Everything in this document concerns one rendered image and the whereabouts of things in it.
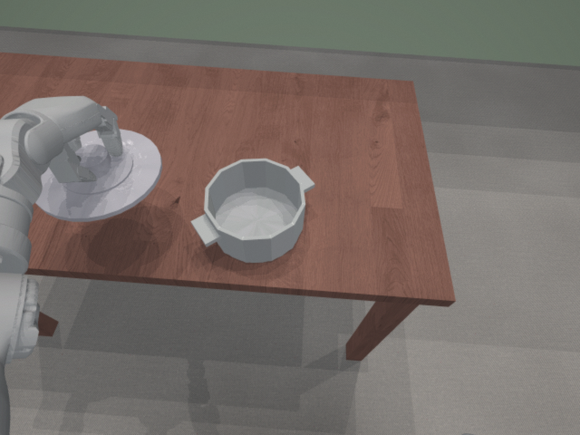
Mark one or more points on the left robot forearm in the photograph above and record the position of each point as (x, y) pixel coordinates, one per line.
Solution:
(29, 141)

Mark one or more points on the table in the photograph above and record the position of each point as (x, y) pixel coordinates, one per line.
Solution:
(371, 228)

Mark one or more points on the knob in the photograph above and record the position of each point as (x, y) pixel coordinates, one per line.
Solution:
(94, 157)

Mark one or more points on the pot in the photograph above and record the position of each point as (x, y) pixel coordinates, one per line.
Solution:
(254, 209)

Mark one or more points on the lid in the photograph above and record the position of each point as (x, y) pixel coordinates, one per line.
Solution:
(128, 180)

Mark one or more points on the robot left upper arm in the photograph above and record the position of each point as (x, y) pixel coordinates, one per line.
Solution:
(19, 314)

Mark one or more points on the robot left hand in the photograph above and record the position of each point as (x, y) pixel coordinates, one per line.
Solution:
(74, 116)

